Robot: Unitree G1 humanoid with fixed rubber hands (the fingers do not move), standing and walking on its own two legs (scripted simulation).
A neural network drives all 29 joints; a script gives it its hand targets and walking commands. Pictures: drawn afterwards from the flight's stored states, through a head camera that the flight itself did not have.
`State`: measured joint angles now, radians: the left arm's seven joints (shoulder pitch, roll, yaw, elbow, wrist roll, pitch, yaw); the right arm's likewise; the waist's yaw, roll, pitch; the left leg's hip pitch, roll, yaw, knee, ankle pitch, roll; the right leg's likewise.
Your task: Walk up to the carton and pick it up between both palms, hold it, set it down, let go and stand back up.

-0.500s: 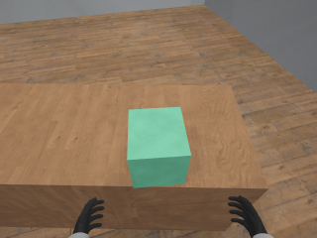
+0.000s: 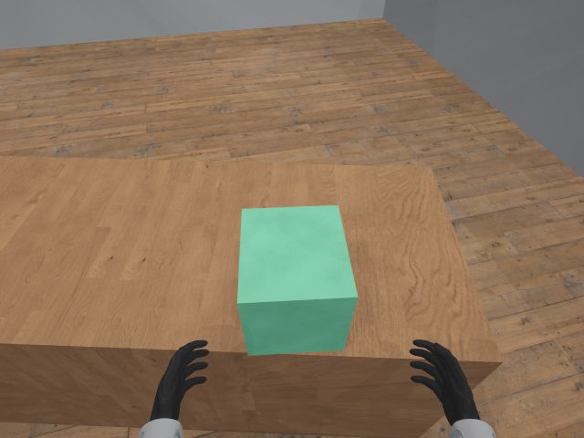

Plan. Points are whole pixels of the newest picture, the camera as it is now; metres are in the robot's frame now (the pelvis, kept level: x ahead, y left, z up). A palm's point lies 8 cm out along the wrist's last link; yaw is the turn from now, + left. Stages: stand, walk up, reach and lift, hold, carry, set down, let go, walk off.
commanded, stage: reach and lift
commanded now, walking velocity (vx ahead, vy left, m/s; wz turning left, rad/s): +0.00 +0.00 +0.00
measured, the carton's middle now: (293, 280) +0.40 +0.03 -0.08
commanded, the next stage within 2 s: none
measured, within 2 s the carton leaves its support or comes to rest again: neither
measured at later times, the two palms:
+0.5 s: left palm (186, 354) +0.24 +0.18 -0.03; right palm (437, 351) +0.24 -0.18 -0.03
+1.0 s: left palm (192, 288) +0.31 +0.18 +0.02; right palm (427, 284) +0.32 -0.17 +0.02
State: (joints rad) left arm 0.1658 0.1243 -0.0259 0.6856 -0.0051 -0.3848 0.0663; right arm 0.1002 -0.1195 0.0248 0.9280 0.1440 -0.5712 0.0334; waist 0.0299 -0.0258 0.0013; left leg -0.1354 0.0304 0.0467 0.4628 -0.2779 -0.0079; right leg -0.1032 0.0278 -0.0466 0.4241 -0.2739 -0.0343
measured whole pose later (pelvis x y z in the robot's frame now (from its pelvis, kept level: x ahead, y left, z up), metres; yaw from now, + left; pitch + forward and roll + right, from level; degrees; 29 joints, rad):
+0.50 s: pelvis -0.01 +0.00 -0.01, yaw +0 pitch +0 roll +0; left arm -0.08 0.11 -0.02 0.78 -0.06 -0.43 0.09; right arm -0.15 -0.08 0.03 0.98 0.16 -0.56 -0.04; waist 0.02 -0.05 -0.02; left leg -0.26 0.03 0.04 0.54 -0.29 -0.01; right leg -0.23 0.02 -0.05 0.53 -0.30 -0.04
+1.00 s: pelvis +0.00 +0.00 +0.00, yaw +0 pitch +4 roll -1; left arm -0.31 0.08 0.09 0.73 0.00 -0.21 0.09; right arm -0.39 -0.12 0.04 0.94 0.21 -0.34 -0.09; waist 0.02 -0.03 -0.06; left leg -0.27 0.04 0.05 0.46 -0.25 -0.01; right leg -0.23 0.04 -0.04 0.41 -0.24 -0.03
